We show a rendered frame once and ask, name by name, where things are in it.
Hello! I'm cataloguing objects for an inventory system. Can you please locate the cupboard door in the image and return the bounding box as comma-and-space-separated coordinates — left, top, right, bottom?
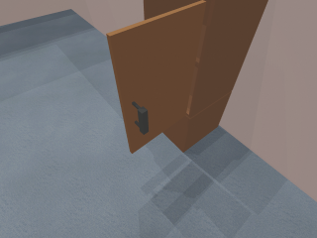
106, 0, 207, 154

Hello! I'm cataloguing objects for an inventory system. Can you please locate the handle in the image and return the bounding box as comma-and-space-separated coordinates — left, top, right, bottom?
132, 101, 149, 135

